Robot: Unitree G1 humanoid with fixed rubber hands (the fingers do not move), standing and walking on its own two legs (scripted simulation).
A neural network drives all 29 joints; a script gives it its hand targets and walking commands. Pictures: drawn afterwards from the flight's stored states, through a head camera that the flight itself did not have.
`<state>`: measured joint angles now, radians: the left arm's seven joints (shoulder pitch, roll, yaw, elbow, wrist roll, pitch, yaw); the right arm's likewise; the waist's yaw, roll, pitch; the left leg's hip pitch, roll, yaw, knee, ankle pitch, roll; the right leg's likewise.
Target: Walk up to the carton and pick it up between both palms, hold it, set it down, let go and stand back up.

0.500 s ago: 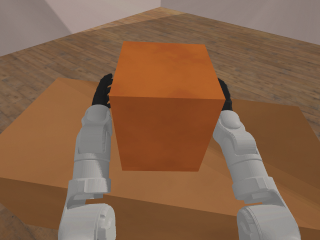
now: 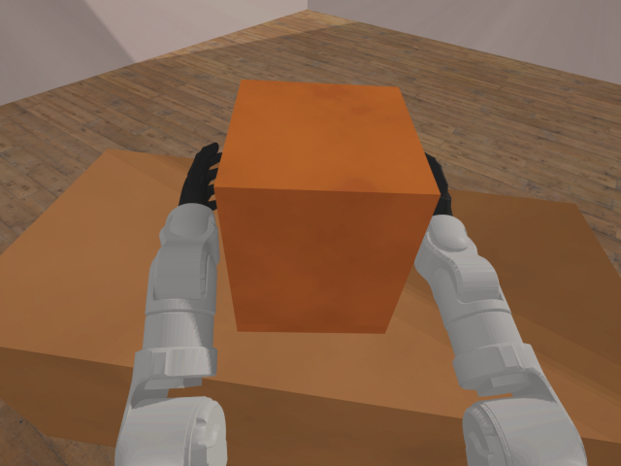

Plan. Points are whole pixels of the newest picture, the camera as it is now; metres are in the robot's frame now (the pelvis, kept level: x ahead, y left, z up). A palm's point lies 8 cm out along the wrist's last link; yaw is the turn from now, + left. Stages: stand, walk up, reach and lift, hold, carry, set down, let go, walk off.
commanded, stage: hold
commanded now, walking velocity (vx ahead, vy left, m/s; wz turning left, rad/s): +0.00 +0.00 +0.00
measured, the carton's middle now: (316, 212) +0.38 +0.00 +0.15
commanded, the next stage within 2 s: set down in 0.56 s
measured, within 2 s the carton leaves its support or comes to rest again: neither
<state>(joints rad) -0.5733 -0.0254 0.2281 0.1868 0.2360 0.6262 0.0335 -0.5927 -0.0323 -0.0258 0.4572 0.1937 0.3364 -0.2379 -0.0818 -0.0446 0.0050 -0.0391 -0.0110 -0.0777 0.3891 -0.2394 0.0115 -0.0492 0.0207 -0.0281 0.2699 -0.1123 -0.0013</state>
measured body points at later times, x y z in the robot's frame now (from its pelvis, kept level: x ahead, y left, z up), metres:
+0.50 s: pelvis +0.00 +0.00 +0.00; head -0.04 +0.03 +0.45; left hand +0.38 +0.15 +0.18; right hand +0.37 -0.15 +0.17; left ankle -0.01 +0.11 -0.75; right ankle +0.03 -0.12 -0.75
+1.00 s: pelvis +0.01 +0.00 +0.00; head -0.02 +0.03 +0.45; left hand +0.39 +0.14 +0.15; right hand +0.37 -0.15 +0.13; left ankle -0.01 +0.11 -0.75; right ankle +0.03 -0.12 -0.75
